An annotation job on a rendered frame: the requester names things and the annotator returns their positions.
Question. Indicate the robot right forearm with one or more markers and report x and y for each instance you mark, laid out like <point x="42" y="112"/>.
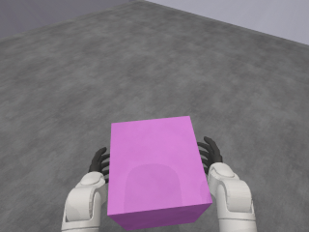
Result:
<point x="234" y="202"/>

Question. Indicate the left robot hand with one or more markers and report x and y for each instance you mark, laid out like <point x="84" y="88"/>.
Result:
<point x="97" y="165"/>

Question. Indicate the carton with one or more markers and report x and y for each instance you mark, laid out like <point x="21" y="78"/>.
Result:
<point x="156" y="175"/>

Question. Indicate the robot left forearm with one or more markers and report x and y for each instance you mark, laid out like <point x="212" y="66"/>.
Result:
<point x="83" y="205"/>

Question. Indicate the right robot hand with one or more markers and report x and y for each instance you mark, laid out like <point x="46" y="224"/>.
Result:
<point x="212" y="154"/>

